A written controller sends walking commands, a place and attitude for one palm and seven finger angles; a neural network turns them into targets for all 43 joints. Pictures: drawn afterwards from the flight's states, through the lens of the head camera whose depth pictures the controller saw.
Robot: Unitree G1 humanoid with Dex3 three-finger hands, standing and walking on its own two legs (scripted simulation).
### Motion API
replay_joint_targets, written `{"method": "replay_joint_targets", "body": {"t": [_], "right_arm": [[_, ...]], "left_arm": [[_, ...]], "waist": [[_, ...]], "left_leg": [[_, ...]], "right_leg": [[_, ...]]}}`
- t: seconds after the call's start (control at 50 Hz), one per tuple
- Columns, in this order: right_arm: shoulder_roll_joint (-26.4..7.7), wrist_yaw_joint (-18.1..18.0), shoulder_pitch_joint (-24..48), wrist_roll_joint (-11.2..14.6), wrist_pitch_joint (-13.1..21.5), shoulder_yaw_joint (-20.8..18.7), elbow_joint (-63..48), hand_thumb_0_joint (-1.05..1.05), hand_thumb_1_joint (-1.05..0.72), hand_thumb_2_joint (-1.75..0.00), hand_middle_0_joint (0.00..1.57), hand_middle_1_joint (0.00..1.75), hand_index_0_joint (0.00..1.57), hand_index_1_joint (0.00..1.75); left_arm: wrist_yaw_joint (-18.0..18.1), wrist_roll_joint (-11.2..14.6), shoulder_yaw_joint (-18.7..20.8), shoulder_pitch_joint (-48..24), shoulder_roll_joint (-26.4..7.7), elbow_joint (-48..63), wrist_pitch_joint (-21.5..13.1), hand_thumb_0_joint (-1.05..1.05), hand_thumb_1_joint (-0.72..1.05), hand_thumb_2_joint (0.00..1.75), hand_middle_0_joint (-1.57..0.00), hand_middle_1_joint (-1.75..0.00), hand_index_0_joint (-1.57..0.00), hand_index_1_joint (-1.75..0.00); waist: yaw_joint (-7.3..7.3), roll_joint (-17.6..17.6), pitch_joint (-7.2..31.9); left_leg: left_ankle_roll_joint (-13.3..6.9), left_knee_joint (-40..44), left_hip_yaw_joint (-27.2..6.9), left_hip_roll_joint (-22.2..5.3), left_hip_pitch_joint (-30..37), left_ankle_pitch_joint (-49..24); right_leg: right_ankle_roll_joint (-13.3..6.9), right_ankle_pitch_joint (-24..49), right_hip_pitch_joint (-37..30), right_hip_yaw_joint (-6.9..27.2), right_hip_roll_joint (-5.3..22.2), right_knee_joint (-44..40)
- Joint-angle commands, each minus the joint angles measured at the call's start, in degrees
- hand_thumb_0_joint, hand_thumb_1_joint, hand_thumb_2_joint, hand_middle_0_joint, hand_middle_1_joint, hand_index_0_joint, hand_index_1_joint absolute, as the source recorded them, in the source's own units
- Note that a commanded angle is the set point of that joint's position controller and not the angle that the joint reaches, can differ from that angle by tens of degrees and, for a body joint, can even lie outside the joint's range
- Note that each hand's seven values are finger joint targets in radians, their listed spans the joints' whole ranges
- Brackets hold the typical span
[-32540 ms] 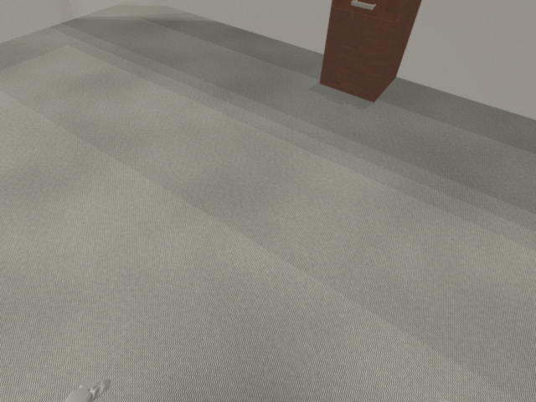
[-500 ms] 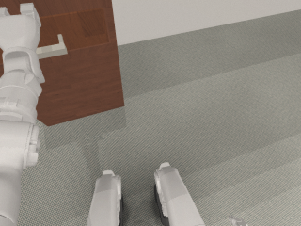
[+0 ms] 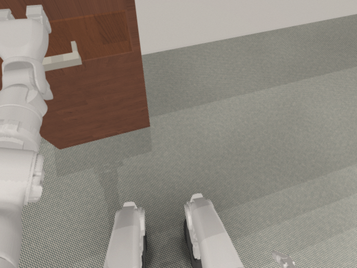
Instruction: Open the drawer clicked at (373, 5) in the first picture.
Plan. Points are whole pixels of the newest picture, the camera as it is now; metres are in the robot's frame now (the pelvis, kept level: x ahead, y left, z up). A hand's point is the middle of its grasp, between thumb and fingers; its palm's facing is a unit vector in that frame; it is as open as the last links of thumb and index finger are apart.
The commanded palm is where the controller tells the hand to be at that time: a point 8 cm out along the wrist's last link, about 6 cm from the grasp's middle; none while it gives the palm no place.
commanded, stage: lift the fingers back up to retry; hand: left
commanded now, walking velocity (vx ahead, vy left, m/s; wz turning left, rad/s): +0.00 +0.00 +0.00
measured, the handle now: (48, 56) +0.61 +0.25 +0.01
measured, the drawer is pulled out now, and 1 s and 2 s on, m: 0.00 0.00 0.00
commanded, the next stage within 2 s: re-aim the fingers above the handle in 0.80 s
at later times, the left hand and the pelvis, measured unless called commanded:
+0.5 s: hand (33, 55) +0.56 +0.25 +0.06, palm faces +0.01 +0.04 -1.00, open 13.7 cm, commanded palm +0.56 +0.26 +0.10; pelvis +0.01 +0.01 +0.04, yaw -1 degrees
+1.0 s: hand (33, 54) +0.56 +0.25 +0.07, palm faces +0.01 +0.00 -1.00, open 13.6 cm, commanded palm +0.55 +0.26 +0.11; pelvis +0.05 +0.01 +0.08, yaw -1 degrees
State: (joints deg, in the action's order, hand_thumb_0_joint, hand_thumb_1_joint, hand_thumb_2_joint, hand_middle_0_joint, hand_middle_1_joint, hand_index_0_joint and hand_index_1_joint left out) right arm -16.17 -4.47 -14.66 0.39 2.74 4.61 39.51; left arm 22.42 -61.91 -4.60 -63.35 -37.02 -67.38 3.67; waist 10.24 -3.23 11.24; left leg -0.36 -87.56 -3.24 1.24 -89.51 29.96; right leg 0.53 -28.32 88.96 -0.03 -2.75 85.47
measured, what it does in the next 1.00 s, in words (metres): rises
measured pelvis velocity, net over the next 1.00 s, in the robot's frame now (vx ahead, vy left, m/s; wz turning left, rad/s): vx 0.05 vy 0.01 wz -0.01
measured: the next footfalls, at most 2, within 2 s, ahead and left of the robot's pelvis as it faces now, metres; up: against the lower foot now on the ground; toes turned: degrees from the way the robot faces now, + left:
none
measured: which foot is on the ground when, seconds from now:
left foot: down 0.00-1.00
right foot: down 0.00-1.00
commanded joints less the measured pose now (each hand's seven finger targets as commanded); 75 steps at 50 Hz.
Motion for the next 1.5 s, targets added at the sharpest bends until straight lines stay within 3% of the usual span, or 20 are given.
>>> {"method": "replay_joint_targets", "body": {"t": [0.0, 0.14, 0.32, 0.42, 0.46, 0.56, 0.64, 0.66, 0.7, 0.74, 0.8, 0.9, 1.08, 1.16, 1.2, 1.22, 1.28, 1.38, 1.46, 1.48], "right_arm": [[-9.79, -1.26, -7.92, 0.32, 0.97, -3.2, -2.52, 0.0, -0.9, -0.9, 0.2, 0.3, 0.2, 0.3], [-9.8, -0.92, -9.39, 0.58, 0.15, -3.23, -2.82, 0.0, -0.9, -0.9, 0.2, 0.3, 0.2, 0.3], [-9.59, -0.36, -10.31, 0.32, -0.48, -3.74, -2.37, 0.0, -0.9, -0.9, 0.2, 0.3, 0.2, 0.3], [-9.38, 0.09, -11.07, -0.1, -0.57, -4.31, -1.74, 0.0, -0.9, -0.9, 0.2, 0.3, 0.2, 0.3], [-9.38, 0.23, -11.33, -0.32, -0.71, -4.64, -1.58, 0.0, -0.9, -0.9, 0.2, 0.3, 0.2, 0.3], [-9.33, 0.8, -11.88, -0.6, -0.82, -5.62, -0.81, 0.0, -0.9, -0.9, 0.2, 0.3, 0.2, 0.3], [-9.41, 1.16, -12.04, -0.94, -0.97, -5.95, 0.35, 0.0, -0.9, -0.9, 0.2, 0.3, 0.2, 0.3], [-9.19, 1.33, -11.98, -1.04, -0.8, -6.0, 0.62, 0.0, -0.9, -0.9, 0.2, 0.3, 0.2, 0.3], [-9.54, 1.62, -11.92, -1.41, -0.79, -5.98, 1.41, 0.0, -0.9, -0.9, 0.2, 0.3, 0.2, 0.3], [-9.78, 1.81, -11.92, -1.73, -1.0, -6.29, 1.7, 0.0, -0.9, -0.9, 0.2, 0.3, 0.2, 0.3], [-9.6, 2.31, -12.04, -2.09, -1.09, -6.77, 1.76, 0.0, -0.9, -0.9, 0.2, 0.3, 0.2, 0.3], [-9.73, 2.78, -11.81, -2.32, -1.45, -6.99, 2.29, 0.0, -0.9, -0.9, 0.2, 0.3, 0.2, 0.3], [-9.78, 2.77, -11.23, -2.47, -1.99, -6.94, 1.97, 0.0, -0.9, -0.9, 0.2, 0.3, 0.2, 0.3], [-9.38, 2.79, -10.92, -2.4, -1.83, -7.18, 1.65, 0.0, -0.9, -0.9, 0.2, 0.3, 0.2, 0.3], [-9.5, 2.73, -10.6, -2.51, -1.78, -7.16, 1.73, 0.0, -0.9, -0.9, 0.2, 0.3, 0.2, 0.3], [-9.47, 2.81, -10.71, -2.54, -1.76, -7.18, 1.65, 0.0, -0.9, -0.9, 0.2, 0.3, 0.2, 0.3], [-9.28, 2.86, -10.71, -2.52, -1.72, -7.32, 1.69, 0.0, -0.9, -0.9, 0.2, 0.3, 0.2, 0.3], [-9.44, 2.92, -10.57, -2.55, -2.0, -7.27, 1.71, 0.0, -0.9, -0.9, 0.2, 0.3, 0.2, 0.3], [-9.18, 3.14, -10.69, -2.55, -1.93, -7.79, 1.66, 0.0, -0.9, -0.9, 0.2, 0.3, 0.2, 0.3], [-9.25, 3.22, -10.59, -2.58, -1.9, -7.79, 2.01, 0.0, -0.9, -0.9, 0.2, 0.3, 0.2, 0.3]], "left_arm": [[-4.2, 0.84, 3.04, -10.27, -15.4, -3.08, 2.51, 0.0, -0.5, 0.3, -0.3, -1.2, -0.3, -1.2], [-3.28, 2.09, 5.12, -11.66, -16.98, -2.56, 2.74, 0.0, -0.5, 0.3, -0.3, -1.2, -0.3, -1.2], [-1.96, 0.73, 6.94, -14.67, -18.7, -0.43, 2.43, 0.0, -0.5, 0.3, -0.3, -1.2, -0.3, -1.2], [-0.69, 0.32, 8.8, -17.43, -20.38, 3.12, 1.29, 0.0, -0.5, 0.3, -0.3, -1.2, -0.3, -1.2], [0.03, 0.19, 10.49, -17.69, -21.92, 5.05, 0.75, 0.0, -0.5, 0.3, -0.3, -1.2, -0.3, -1.2], [1.84, 0.53, 11.82, -18.53, -21.43, 9.08, -0.23, 0.0, -0.5, 0.3, -0.3, -1.2, -0.3, -1.2], [3.53, -0.28, 12.48, -16.91, -21.13, 8.29, -0.81, 0.0, -0.5, 0.3, -0.3, -1.2, -0.3, -1.2], [3.99, -0.49, 10.89, -16.01, -18.58, 6.86, -0.89, 0.0, -0.5, 0.3, -0.3, -1.2, -0.3, -1.2], [5.01, -0.93, 11.38, -15.47, -19.05, 5.37, -1.1, 0.0, -0.5, 0.3, -0.3, -1.2, -0.3, -1.2], [6.05, -1.19, 12.96, -15.26, -20.34, 5.84, -1.45, 0.0, -0.5, 0.3, -0.3, -1.2, -0.3, -1.2], [7.36, -1.53, 12.28, -13.97, -18.26, 6.54, -1.35, 0.0, -0.5, 0.3, -0.3, -1.2, -0.3, -1.2], [8.85, -1.49, 12.39, -13.65, -17.85, 5.31, -0.17, 0.0, -0.5, 0.3, -0.3, -1.2, -0.3, -1.2], [8.78, -1.76, 12.76, -12.52, -18.73, 4.39, 0.95, 0.0, -0.5, 0.3, -0.3, -1.2, -0.3, -1.2], [8.49, -2.04, 10.65, -12.33, -15.25, 4.43, 0.44, 0.0, -0.5, 0.3, -0.3, -1.2, -0.3, -1.2], [8.58, -2.12, 11.36, -12.44, -16.29, 4.45, 0.13, 0.0, -0.5, 0.3, -0.3, -1.2, -0.3, -1.2], [8.63, -2.06, 12.31, -11.72, -17.2, 5.28, -0.13, 0.0, -0.5, 0.3, -0.3, -1.2, -0.3, -1.2], [8.61, -1.87, 11.53, -11.47, -15.83, 4.94, -0.46, 0.0, -0.5, 0.3, -0.3, -1.2, -0.3, -1.2], [8.68, -1.67, 14.26, -9.6, -19.43, 6.38, -0.93, 0.0, -0.5, 0.3, -0.3, -1.2, -0.3, -1.2], [8.88, -1.47, 13.22, -7.51, -16.21, 7.09, -1.37, 0.0, -0.5, 0.3, -0.3, -1.2, -0.3, -1.2], [8.98, -1.17, 13.74, -8.06, -16.99, 7.59, -1.4, 0.0, -0.5, 0.3, -0.3, -1.2, -0.3, -1.2]], "waist": [[2.22, 4.84, 17.69], [1.87, 4.1, 20.35], [1.83, 3.16, 21.03], [1.47, 1.67, 23.57], [0.52, 0.26, 25.6], [-0.01, -2.64, 28.81], [-0.62, -2.49, 28.04], [0.04, -3.14, 26.23], [0.07, -2.36, 23.42], [-0.47, -2.16, 25.02], [-0.93, -3.57, 26.24], [-0.61, -2.66, 25.63], [-0.99, -2.25, 27.09], [-0.33, -2.22, 26.31], [-0.3, -1.92, 25.48], [-1.2, -2.55, 27.1], [-0.51, -1.37, 26.24], [-2.18, -1.52, 28.14], [-2.39, -2.02, 28.71], [-2.32, -2.06, 28.05]], "left_leg": [[-2.82, 11.48, 2.42, 0.55, 7.07, 8.95], [-2.65, 13.23, 2.42, 0.14, 10.25, 7.32], [-2.76, 16.79, 2.09, 0.05, 14.44, 6.35], [-2.9, 18.77, 1.9, -0.03, 17.56, 4.42], [-2.84, 20.02, 1.72, -0.09, 20.12, 2.71], [-2.57, 23.03, 1.15, -0.31, 27.64, -1.89], [-2.36, 24.67, 0.59, -0.43, 30.24, -4.33], [-2.37, 24.76, 0.76, -0.43, 30.22, -4.45], [-2.25, 24.86, 0.7, -0.53, 29.43, -4.69], [-2.19, 24.99, 0.7, -0.6, 30.96, -6.65], [-1.96, 25.33, 1.13, -0.55, 32.82, -9.74], [-1.9, 25.79, 1.36, -0.57, 33.54, -10.95], [-1.97, 25.87, 2.11, -0.25, 34.06, -13.23], [-1.99, 25.96, 2.06, -0.31, 34.96, -12.95], [-2.09, 25.67, 2.13, -0.4, 34.14, -12.21], [-2.02, 25.74, 2.29, -0.32, 34.51, -12.67], [-2.2, 25.43, 2.36, -0.33, 33.83, -12.79], [-2.06, 25.54, 2.62, -0.21, 33.45, -13.53], [-1.94, 25.81, 2.57, -0.24, 35.65, -15.44], [-2.0, 25.74, 2.72, -0.38, 35.21, -15.09]], "right_leg": [[-0.37, -13.57, -18.46, 0.66, 0.75, -17.47], [-0.23, -9.37, -22.0, 0.73, 0.64, -18.55], [0.15, -6.87, -25.56, 0.34, 0.42, -21.13], [0.09, -3.93, -29.0, 0.38, 0.39, -22.48], [-0.06, -2.15, -30.75, 0.39, 0.29, -23.06], [-0.4, 2.03, -33.56, -0.23, 0.05, -24.91], [-0.78, 3.73, -34.37, -0.5, -0.14, -25.99], [-0.78, 3.9, -33.26, -0.75, -0.1, -26.31], [-0.88, 4.05, -32.38, -0.96, -0.18, -26.36], [-1.05, 5.64, -33.28, -0.82, -0.26, -26.38], [-1.13, 8.39, -34.66, -0.99, -0.27, -26.67], [-0.97, 9.77, -35.78, -0.96, -0.29, -27.36], [-0.83, 13.4, -39.01, -0.53, -0.16, -27.5], [-0.8, 12.81, -37.74, -0.68, -0.2, -27.94], [-0.73, 12.3, -37.38, -0.39, -0.18, -28.03], [-0.84, 12.75, -38.53, -0.4, -0.19, -27.68], [-0.73, 13.43, -38.75, -0.19, -0.21, -27.91], [-0.78, 14.91, -41.51, 0.22, -0.15, -27.44], [-0.87, 16.34, -41.02, -0.05, -0.24, -27.56], [-0.77, 16.24, -41.17, 0.07, -0.25, -27.7]]}}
